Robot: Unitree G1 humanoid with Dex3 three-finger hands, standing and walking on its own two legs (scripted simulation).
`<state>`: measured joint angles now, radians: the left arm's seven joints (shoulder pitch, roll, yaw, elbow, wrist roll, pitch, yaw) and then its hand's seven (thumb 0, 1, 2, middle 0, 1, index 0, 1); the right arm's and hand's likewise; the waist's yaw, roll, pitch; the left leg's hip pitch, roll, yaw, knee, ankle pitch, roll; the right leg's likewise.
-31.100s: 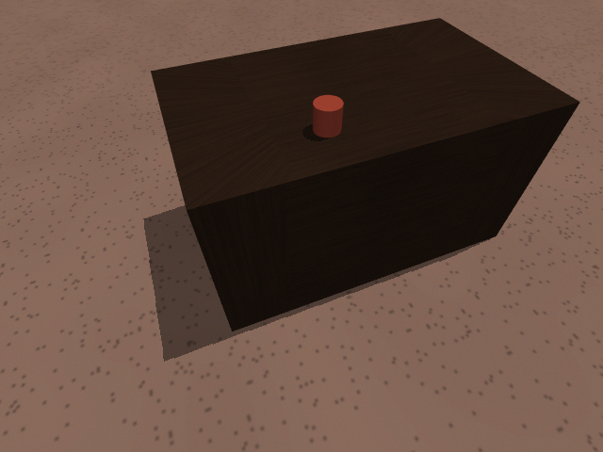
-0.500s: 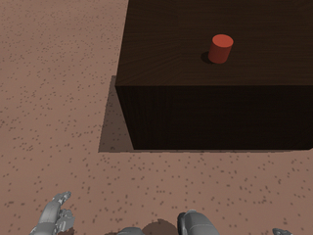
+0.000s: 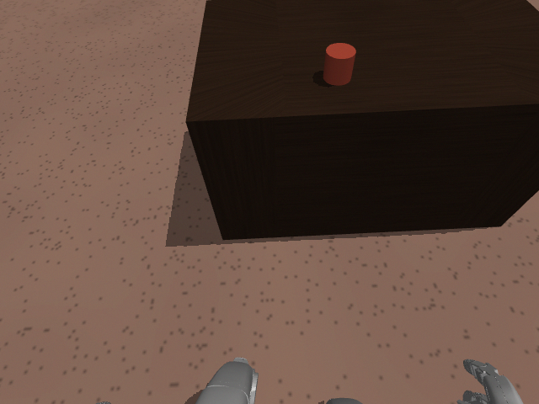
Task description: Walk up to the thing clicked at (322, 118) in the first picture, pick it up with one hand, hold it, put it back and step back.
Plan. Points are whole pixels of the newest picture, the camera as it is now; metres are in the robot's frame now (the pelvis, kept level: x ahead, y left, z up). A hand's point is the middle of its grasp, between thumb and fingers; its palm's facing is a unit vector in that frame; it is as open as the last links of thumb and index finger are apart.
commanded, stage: step back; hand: right
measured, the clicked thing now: (338, 64) +0.97 -0.13 -0.07
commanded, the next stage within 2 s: stand in 1.44 s
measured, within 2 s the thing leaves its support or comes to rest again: neither
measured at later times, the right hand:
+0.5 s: hand out of the picture -0.04 -0.29 -0.12, palm faces -0.08 +0.90 -0.43, open 7.4 cm
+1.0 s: hand out of the picture -0.10 -0.28 -0.14, palm faces -0.10 +0.92 -0.38, open 7.4 cm
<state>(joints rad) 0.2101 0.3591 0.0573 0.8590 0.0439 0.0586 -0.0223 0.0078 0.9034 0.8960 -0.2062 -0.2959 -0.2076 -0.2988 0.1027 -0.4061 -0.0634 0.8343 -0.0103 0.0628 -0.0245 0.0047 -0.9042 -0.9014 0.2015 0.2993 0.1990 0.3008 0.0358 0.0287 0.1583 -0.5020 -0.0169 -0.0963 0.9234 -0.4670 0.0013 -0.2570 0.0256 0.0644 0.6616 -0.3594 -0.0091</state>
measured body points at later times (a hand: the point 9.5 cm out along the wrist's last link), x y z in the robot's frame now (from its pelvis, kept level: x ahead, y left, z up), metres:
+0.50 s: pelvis -0.16 -0.02 +0.01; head -0.12 +0.00 +0.45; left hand -0.10 +0.30 -0.13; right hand -0.04 -0.33 -0.09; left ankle -0.09 +0.10 -0.72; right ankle -0.21 -0.17 -0.69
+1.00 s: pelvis -0.18 -0.02 +0.01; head -0.15 +0.00 +0.46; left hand -0.15 +0.31 -0.12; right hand -0.10 -0.33 -0.11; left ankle -0.16 +0.09 -0.72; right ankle -0.22 -0.16 -0.68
